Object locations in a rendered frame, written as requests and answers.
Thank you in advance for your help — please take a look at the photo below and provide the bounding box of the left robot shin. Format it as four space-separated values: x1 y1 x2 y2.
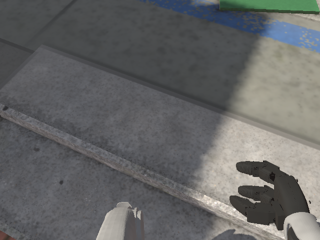
105 202 133 218

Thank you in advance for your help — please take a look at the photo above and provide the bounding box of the left robot thigh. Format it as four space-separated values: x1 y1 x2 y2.
96 206 145 240

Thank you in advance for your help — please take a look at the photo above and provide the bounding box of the right robot hand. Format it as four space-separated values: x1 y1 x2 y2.
229 160 311 231

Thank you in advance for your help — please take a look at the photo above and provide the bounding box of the robot right forearm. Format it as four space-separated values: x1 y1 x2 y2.
283 212 320 240

